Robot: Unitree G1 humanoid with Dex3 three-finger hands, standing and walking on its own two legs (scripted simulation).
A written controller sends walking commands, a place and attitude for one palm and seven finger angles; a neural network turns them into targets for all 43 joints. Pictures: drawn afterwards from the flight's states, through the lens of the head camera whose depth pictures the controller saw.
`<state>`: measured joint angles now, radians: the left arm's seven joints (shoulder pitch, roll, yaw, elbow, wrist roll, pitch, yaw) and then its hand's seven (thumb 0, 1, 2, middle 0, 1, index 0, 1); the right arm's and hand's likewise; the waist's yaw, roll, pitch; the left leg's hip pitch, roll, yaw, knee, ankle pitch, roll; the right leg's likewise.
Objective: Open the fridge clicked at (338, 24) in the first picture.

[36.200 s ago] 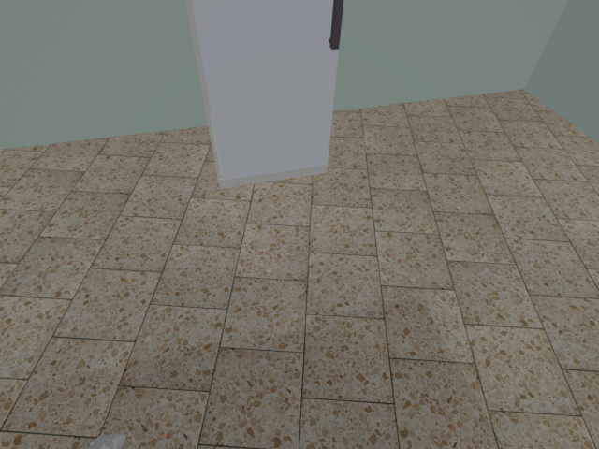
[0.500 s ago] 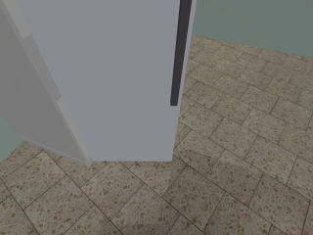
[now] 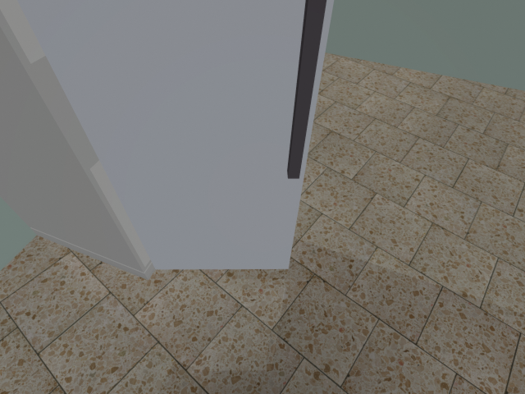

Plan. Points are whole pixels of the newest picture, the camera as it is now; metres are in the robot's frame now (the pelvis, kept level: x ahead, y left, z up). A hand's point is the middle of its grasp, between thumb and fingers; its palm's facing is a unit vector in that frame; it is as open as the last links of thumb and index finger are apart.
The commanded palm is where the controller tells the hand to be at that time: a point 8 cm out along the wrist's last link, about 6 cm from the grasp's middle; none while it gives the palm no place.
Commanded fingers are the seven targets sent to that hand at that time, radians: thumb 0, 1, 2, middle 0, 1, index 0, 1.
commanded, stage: look to check the result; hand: right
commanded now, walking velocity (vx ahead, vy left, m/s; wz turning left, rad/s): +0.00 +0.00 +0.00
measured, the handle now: (303, 76) +0.63 -0.03 +0.17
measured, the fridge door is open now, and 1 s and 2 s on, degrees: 68 68 68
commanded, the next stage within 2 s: stand and wait in 0.22 s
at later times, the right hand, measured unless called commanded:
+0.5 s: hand out of the picture +0.01 -0.16 -0.18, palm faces +0.03 +0.98 -0.18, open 7.3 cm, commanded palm none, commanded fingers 0.00 -0.90 -0.90 0.20 0.30 0.20 0.30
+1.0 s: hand out of the picture +0.01 -0.16 -0.18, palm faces +0.03 +0.98 -0.17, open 7.3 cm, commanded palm none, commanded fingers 0.00 -0.90 -0.90 0.20 0.30 0.20 0.30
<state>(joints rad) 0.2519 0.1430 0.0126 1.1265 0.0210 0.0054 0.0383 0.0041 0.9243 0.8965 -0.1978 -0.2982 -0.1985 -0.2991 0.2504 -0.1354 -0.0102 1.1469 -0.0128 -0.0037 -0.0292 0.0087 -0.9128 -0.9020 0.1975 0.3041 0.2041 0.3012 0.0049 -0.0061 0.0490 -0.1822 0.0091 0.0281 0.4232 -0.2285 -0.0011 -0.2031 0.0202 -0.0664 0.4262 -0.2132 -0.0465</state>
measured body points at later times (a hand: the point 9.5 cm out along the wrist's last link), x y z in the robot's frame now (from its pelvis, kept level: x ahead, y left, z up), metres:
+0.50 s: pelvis +0.01 +0.01 +0.00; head +0.03 +0.01 +0.45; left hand +0.00 +0.22 -0.16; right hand +0.01 -0.21 -0.16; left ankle +0.00 +0.12 -0.74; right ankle +0.01 -0.09 -0.74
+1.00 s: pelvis +0.01 +0.01 +0.00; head +0.03 +0.01 +0.45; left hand +0.01 +0.23 -0.16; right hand +0.01 -0.21 -0.16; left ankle +0.00 +0.12 -0.74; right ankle +0.01 -0.09 -0.74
